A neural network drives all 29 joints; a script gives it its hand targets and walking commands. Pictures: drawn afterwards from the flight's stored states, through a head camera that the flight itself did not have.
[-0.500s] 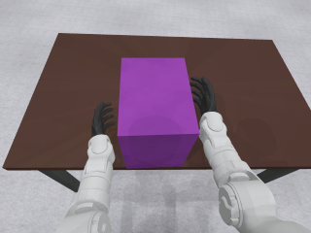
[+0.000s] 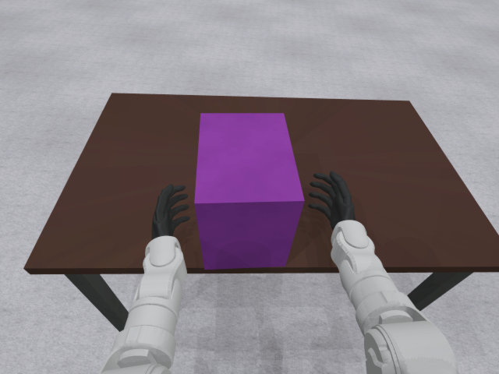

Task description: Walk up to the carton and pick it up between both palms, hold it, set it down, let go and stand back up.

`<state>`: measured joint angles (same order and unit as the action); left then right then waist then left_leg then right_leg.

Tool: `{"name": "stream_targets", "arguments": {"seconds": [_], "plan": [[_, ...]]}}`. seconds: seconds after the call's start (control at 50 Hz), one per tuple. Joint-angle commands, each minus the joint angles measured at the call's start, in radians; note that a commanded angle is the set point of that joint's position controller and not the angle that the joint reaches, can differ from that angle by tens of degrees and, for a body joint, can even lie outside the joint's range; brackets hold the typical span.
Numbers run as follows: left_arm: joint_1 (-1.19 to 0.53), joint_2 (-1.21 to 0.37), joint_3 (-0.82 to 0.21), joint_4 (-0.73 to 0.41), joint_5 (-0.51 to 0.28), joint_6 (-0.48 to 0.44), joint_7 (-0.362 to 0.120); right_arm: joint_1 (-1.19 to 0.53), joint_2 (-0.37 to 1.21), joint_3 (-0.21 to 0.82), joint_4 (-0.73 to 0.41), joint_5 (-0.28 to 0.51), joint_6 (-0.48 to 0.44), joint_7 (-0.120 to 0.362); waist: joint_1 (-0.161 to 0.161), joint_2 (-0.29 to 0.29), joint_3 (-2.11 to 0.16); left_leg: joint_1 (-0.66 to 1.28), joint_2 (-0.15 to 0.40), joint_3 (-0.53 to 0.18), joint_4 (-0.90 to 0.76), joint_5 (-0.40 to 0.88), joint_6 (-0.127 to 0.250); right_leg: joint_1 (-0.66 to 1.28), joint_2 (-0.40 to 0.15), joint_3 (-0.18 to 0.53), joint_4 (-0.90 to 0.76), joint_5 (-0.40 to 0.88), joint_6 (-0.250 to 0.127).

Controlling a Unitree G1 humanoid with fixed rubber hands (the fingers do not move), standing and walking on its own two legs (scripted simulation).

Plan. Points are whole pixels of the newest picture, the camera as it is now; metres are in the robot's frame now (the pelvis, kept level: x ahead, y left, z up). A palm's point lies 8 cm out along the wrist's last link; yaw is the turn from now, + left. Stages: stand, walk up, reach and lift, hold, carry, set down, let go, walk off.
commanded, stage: set down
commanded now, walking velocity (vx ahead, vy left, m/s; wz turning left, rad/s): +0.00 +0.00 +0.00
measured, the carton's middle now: (244, 191) +0.46 +0.02 +0.01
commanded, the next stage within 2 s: none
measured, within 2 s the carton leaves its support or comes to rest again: neither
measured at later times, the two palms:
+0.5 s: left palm (159, 277) +0.27 +0.16 +0.01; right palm (359, 267) +0.30 -0.18 +0.01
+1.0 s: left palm (151, 303) +0.23 +0.16 +0.01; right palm (376, 297) +0.25 -0.20 +0.00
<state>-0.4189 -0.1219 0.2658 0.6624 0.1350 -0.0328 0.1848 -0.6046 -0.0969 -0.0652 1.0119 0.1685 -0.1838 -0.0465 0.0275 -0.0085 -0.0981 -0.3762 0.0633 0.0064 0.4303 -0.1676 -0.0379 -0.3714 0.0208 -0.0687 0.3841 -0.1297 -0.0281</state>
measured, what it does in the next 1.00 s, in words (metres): stands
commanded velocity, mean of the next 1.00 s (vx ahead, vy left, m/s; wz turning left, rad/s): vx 0.00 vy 0.00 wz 0.00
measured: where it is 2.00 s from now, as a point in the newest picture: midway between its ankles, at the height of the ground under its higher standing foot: outside the picture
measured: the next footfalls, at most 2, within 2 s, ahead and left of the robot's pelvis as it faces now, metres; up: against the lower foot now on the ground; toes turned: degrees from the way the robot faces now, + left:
none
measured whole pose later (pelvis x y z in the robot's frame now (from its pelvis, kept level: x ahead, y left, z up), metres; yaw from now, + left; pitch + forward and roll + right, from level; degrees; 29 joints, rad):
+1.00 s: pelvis +0.00 -0.01 +0.00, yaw +0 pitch -4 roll +0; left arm 0.08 -0.08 0.04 0.33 0.04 0.03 0.21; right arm -0.03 -0.12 -0.05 0.62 0.19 -0.17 0.03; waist 0.03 -0.01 -0.02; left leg -0.15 0.06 0.01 0.43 -0.20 -0.04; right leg -0.17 0.02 -0.07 0.42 -0.18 -0.03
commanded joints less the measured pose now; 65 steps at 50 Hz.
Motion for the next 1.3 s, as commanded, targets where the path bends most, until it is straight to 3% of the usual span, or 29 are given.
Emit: {"name": "stream_targets", "arguments": {"seconds": [0.0, 0.06, 0.08, 0.1, 0.14, 0.16, 0.18, 0.22, 0.24, 0.26, 0.3, 0.32, 0.34, 0.36, 0.4, 0.42, 0.44, 0.46, 0.54, 0.56, 0.6, 0.64, 0.68, 0.72, 0.78, 1.04, 1.08, 1.22, 1.28], "plan": [[-0.245, 0.18, -0.177, -0.182, -0.097, -0.039, 0.012, -0.18, -0.172, 0.104, -0.275, 0.034, -0.033, 0.015, 0.017, -0.07, -0.257, 0.116, -0.074, 0.046, -0.035, 0.105, 0.005, 0.336, 0.031, 0.072, -0.025, -0.024, 0.014], [-0.475, 0.246, -0.176, -0.114, -0.134, -0.057, 0.033, -0.396, -0.199, 0.054, -0.305, 0.02, -0.023, 0.027, 0.039, -0.078, -0.305, -0.01, -0.075, 0.058, -0.045, -0.084, 0.017, 0.282, 0.022, 0.078, -0.031, -0.222, 0.015], [-0.173, 0.173, -0.218, -0.269, -0.122, -0.068, 0.039, -0.125, -0.166, 0.105, -0.319, 0.06, -0.043, 0.03, 0.039, -0.037, -0.251, 0.119, -0.065, 0.047, -0.046, 0.053, 0.015, 0.331, 0.026, 0.08, -0.024, -0.081, 0.012], [-0.178, 0.164, -0.207, -0.212, -0.131, -0.054, 0.029, -0.162, -0.173, 0.112, -0.347, 0.066, -0.045, 0.029, 0.048, -0.067, -0.257, 0.132, -0.067, 0.045, -0.043, 0.086, 0.013, 0.322, 0.03, 0.077, -0.033, -0.073, 0.01], [-0.314, 0.183, -0.27, -0.199, -0.172, -0.077, 0.024, -0.261, -0.196, 0.087, -0.356, 0.065, -0.04, 0.035, -0.009, -0.078, -0.301, 0.084, -0.066, 0.04, -0.042, 0.012, 0.013, 0.294, 0.025, 0.07, -0.031, -0.122, 0.012], [-0.13, 0.164, -0.23, -0.211, -0.127, -0.077, 0.025, -0.047, -0.144, 0.102, -0.324, 0.043, -0.053, 0.031, 0.01, -0.073, -0.25, 0.127, -0.067, 0.037, -0.046, 0.072, 0.008, 0.34, 0.018, 0.084, -0.038, -0.047, 0.012], [-0.297, 0.218, -0.243, -0.21, -0.17, -0.076, 0.022, -0.229, -0.173, 0.093, -0.363, 0.044, -0.047, 0.034, 0.008, -0.051, -0.287, 0.06, -0.075, 0.048, -0.03, 0.028, 0.013, 0.294, 0.024, 0.082, -0.013, -0.101, 0.012], [-0.072, 0.197, -0.211, -0.25, -0.134, -0.065, 0.024, -0.026, -0.165, 0.113, -0.356, 0.065, -0.057, 0.038, 0.036, -0.082, -0.198, 0.139, -0.068, 0.052, -0.056, 0.066, 0.02, 0.327, 0.025, 0.083, -0.027, -0.057, 0.022], [-0.272, 0.241, -0.174, -0.203, -0.127, -0.081, 0.028, -0.204, -0.158, 0.091, -0.41, 0.016, -0.045, 0.03, 0.052, -0.098, -0.256, 0.04, -0.079, 0.064, -0.041, -0.038, 0.032, 0.322, 0.001, 0.114, -0.025, -0.191, 0.029], [-0.015, 0.194, -0.198, -0.299, -0.123, -0.091, 0.025, 0.059, -0.144, 0.137, -0.407, 0.069, -0.077, 0.04, 0.053, -0.111, -0.236, 0.132, -0.074, 0.046, -0.055, 0.087, 0.032, 0.367, 0.008, 0.098, -0.03, -0.066, 0.028], [-0.04, 0.186, -0.27, -0.352, -0.146, -0.097, 0.024, 0.027, -0.197, 0.071, -0.382, 0.062, -0.093, 0.045, -0.016, -0.058, -0.207, 0.151, -0.061, 0.023, -0.06, 0.086, 0.009, 0.335, 0.024, 0.068, -0.017, -0.01, 0.021], [-0.037, 0.186, -0.273, -0.325, -0.153, -0.091, 0.015, 0.046, -0.183, 0.084, -0.387, 0.036, -0.095, 0.045, -0.019, -0.076, -0.174, 0.126, -0.058, 0.022, -0.061, 0.056, 0.013, 0.344, 0.012, 0.072, -0.033, -0.036, 0.019], [-0.272, 0.264, -0.237, -0.25, -0.163, -0.098, 0.02, -0.189, -0.189, 0.06, -0.413, -0.003, -0.078, 0.041, 0.0, -0.093, -0.225, 0.006, -0.078, 0.053, -0.049, -0.067, 0.036, 0.296, -0.004, 0.097, -0.012, -0.172, 0.034], [0.066, 0.168, -0.258, -0.353, -0.136, -0.108, 0.023, 0.135, -0.176, 0.071, -0.457, 0.023, -0.115, 0.05, -0.004, -0.131, -0.184, 0.129, -0.067, 0.03, -0.073, 0.044, 0.029, 0.374, -0.003, 0.091, -0.053, -0.097, 0.033], [-0.222, 0.243, -0.259, -0.304, -0.174, -0.12, 0.03, -0.132, -0.189, 0.04, -0.469, 0.016, -0.084, 0.046, -0.009, -0.112, -0.207, 0.03, -0.074, 0.055, -0.078, -0.076, 0.038, 0.304, -0.012, 0.085, -0.038, -0.206, 0.031], [0.121, 0.162, -0.316, -0.412, -0.171, -0.113, 0.035, 0.176, -0.205, 0.069, -0.489, 0.059, -0.104, 0.059, -0.03, -0.109, -0.182, 0.169, -0.065, 0.022, -0.09, 0.045, 0.035, 0.352, 0.012, 0.074, -0.04, -0.055, 0.019], [0.08, 0.18, -0.299, -0.447, -0.173, -0.117, 0.033, 0.128, -0.222, 0.084, -0.551, 0.063, -0.111, 0.059, -0.016, -0.112, -0.224, 0.164, -0.06, 0.034, -0.065, 0.051, 0.03, 0.348, 0.016, 0.073, -0.021, -0.028, 0.018], [-0.133, 0.216, -0.309, -0.38, -0.194, -0.112, 0.036, -0.054, -0.237, 0.036, -0.483, 0.03, -0.091, 0.066, -0.026, -0.08, -0.208, 0.079, -0.06, 0.031, -0.084, -0.061, 0.028, 0.265, 0.008, 0.071, -0.024, -0.188, 0.015], [0.184, 0.168, -0.32, -0.474, -0.162, -0.09, 0.041, 0.256, -0.227, 0.061, -0.507, 0.053, -0.101, 0.08, -0.018, -0.108, -0.13, 0.184, -0.053, 0.025, -0.103, 0.019, 0.038, 0.314, 0.004, 0.072, -0.053, -0.11, 0.016], [0.059, 0.205, -0.31, -0.461, -0.168, -0.088, 0.037, 0.156, -0.226, 0.055, -0.509, 0.027, -0.096, 0.073, -0.024, -0.107, -0.156, 0.143, -0.056, 0.035, -0.089, 0.01, 0.031, 0.324, -0.003, 0.083, -0.047, -0.099, 0.025], [0.196, 0.188, -0.315, -0.482, -0.164, -0.078, 0.038, 0.274, -0.229, 0.053, -0.532, 0.051, -0.096, 0.085, -0.013, -0.117, -0.153, 0.177, -0.058, 0.027, -0.105, 0.012, 0.041, 0.325, -0.003, 0.077, -0.064, -0.123, 0.018], [0.067, 0.194, -0.342, -0.462, -0.191, -0.062, 0.04, 0.183, -0.244, 0.012, -0.504, 0.027, -0.079, 0.087, -0.055, -0.113, -0.129, 0.126, -0.054, 0.027, -0.11, -0.065, 0.043, 0.278, -0.014, 0.079, -0.061, -0.194, 0.019], [0.287, 0.166, -0.356, -0.585, -0.182, -0.068, 0.038, 0.392, -0.201, 0.032, -0.57, 0.047, -0.097, 0.086, -0.04, -0.086, -0.11, 0.194, -0.055, 0.022, -0.118, 0.002, 0.039, 0.323, -0.007, 0.081, -0.066, -0.106, 0.021], [0.323, 0.178, -0.305, -0.542, -0.138, -0.048, 0.031, 0.43, -0.178, 0.082, -0.588, 0.035, -0.087, 0.085, -0.014, -0.116, -0.043, 0.219, -0.067, 0.039, -0.122, 0.049, 0.047, 0.35, -0.029, 0.112, -0.091, -0.069, 0.038], [0.203, 0.189, -0.352, -0.56, -0.157, -0.024, 0.043, 0.324, -0.218, 0.018, -0.639, 0.022, -0.05, 0.09, -0.03, -0.107, -0.04, 0.169, -0.065, 0.031, -0.142, -0.09, 0.053, 0.273, -0.032, 0.114, -0.092, -0.258, 0.023], [0.37, 0.2, -0.37, -0.775, -0.175, 0.074, 0.04, 0.487, -0.226, 0.016, -0.886, 0.026, 0.017, 0.081, 0.001, -0.099, 0.02, 0.282, -0.058, 0.053, -0.14, 0.024, 0.034, 0.269, -0.009, 0.084, -0.093, -0.113, 0.021], [0.452, 0.195, -0.363, -0.738, -0.165, 0.096, 0.025, 0.598, -0.191, 0.018, -0.832, 0.01, 0.051, 0.081, -0.015, -0.107, 0.111, 0.277, -0.064, 0.056, -0.16, -0.056, 0.037, 0.254, -0.025, 0.115, -0.137, -0.212, 0.02], [0.508, 0.207, -0.378, -0.87, -0.184, 0.109, 0.024, 0.66, -0.201, 0.027, -0.958, 0.029, 0.067, 0.081, 0.002, -0.072, 0.119, 0.303, -0.064, 0.053, -0.162, 0.032, 0.027, 0.262, -0.007, 0.097, -0.114, -0.122, 0.015], [0.524, 0.207, -0.388, -0.796, -0.185, 0.111, 0.009, 0.69, -0.185, 0.015, -0.981, -0.018, 0.073, 0.071, -0.028, -0.082, 0.131, 0.3, -0.065, 0.054, -0.173, -0.003, 0.034, 0.227, -0.015, 0.102, -0.132, -0.148, 0.014]]}}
